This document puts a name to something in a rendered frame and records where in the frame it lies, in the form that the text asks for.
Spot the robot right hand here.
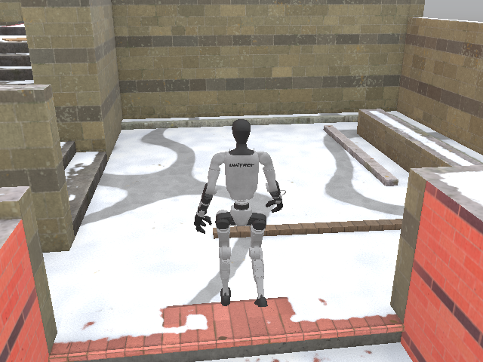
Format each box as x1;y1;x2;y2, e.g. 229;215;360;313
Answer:
266;200;283;213

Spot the robot right forearm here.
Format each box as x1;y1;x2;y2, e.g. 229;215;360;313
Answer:
270;181;282;204

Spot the left robot thigh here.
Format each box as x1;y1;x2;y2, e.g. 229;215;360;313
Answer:
215;210;231;260

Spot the robot left forearm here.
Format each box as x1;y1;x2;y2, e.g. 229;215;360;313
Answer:
196;183;213;217

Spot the humanoid robot head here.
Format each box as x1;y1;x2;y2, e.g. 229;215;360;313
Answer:
229;119;254;155

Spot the robot right upper arm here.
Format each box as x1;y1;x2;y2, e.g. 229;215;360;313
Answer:
257;152;278;192

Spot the robot left hand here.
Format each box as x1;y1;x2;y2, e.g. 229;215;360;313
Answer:
194;214;212;234

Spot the robot left upper arm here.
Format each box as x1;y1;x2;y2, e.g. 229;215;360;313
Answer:
205;152;226;195

